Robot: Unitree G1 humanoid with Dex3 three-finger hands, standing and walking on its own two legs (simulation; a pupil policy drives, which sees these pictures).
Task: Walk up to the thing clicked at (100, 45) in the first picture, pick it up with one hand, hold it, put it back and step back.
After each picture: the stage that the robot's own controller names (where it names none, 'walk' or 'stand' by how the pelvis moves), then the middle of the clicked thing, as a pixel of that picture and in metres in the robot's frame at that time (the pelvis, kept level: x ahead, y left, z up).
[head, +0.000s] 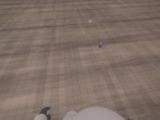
stand; (100, 45) +1.63 -0.25 -0.72
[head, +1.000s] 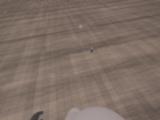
walk; (91, 50) +1.50 +0.09 -0.70
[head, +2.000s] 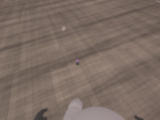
walk; (77, 62) +0.96 +0.31 -0.72
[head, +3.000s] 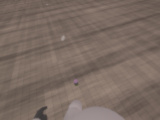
walk; (76, 82) +0.60 +0.25 -0.72
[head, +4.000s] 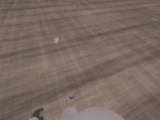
walk; (71, 95) +0.39 +0.19 -0.70
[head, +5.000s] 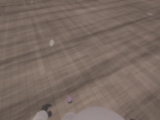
stand; (69, 100) +0.32 +0.22 -0.72
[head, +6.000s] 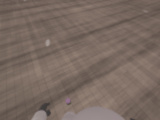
stand; (68, 101) +0.29 +0.23 -0.71
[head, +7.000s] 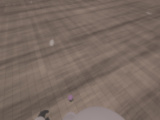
stand; (70, 98) +0.35 +0.22 -0.73
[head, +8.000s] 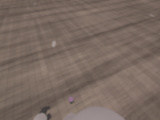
stand; (71, 100) +0.34 +0.21 -0.73
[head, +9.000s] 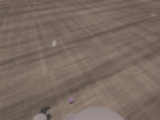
stand; (71, 100) +0.33 +0.21 -0.73
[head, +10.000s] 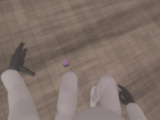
go down; (65, 62) +0.42 +0.20 -0.38
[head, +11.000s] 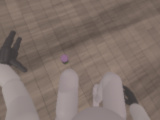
go down; (64, 59) +0.43 +0.21 -0.31
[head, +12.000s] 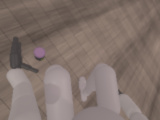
close in; (39, 54) +0.42 +0.25 -0.23
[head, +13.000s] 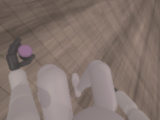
close; (25, 53) +0.42 +0.26 -0.22
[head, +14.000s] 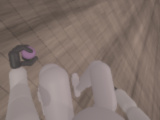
lift; (28, 54) +0.40 +0.25 -0.23
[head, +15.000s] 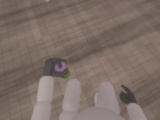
lift; (63, 70) +0.32 +0.19 -0.04
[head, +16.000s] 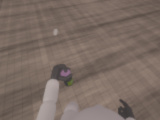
hold; (67, 78) +0.30 +0.16 -0.03
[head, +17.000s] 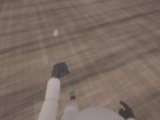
hold; (72, 96) +0.29 +0.16 -0.62
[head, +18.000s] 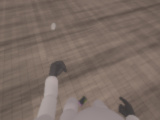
crouch; (82, 100) +0.23 +0.01 -0.67
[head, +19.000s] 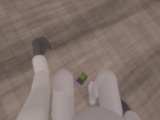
lower; (81, 79) +0.27 -0.02 -0.32
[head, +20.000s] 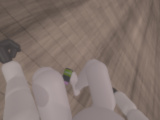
lower; (66, 76) +0.27 -0.04 -0.26
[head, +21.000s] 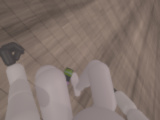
lower; (66, 76) +0.27 -0.03 -0.25
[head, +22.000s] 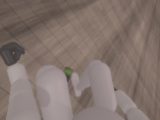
lower; (66, 75) +0.28 -0.02 -0.25
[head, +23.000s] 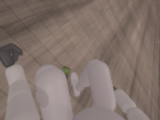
lower; (64, 74) +0.28 -0.01 -0.25
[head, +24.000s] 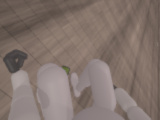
loosen; (63, 74) +0.29 +0.00 -0.24
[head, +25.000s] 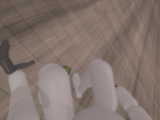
withdraw; (64, 74) +0.28 +0.00 -0.23
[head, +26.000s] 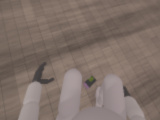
walk; (89, 82) +0.29 -0.03 -0.34
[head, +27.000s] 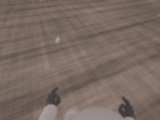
stand; (86, 115) +0.19 -0.03 -0.68
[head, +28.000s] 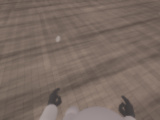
stand; (85, 113) +0.20 -0.01 -0.69
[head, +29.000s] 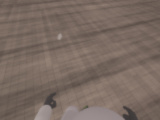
stand; (85, 110) +0.20 -0.01 -0.71
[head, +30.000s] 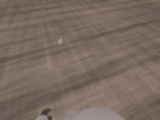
walk; (86, 112) +0.22 +0.00 -0.75
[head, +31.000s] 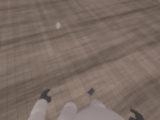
walk; (90, 92) +0.35 -0.11 -0.72
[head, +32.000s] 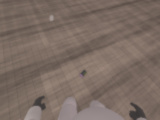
walk; (83, 73) +0.61 +0.03 -0.72
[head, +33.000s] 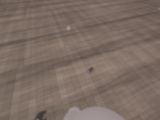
stand; (90, 70) +0.86 +0.01 -0.73
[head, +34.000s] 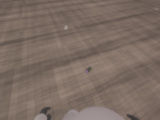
stand; (88, 69) +0.86 +0.01 -0.75
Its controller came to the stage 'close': yes
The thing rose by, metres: 0.69
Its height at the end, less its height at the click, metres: -0.02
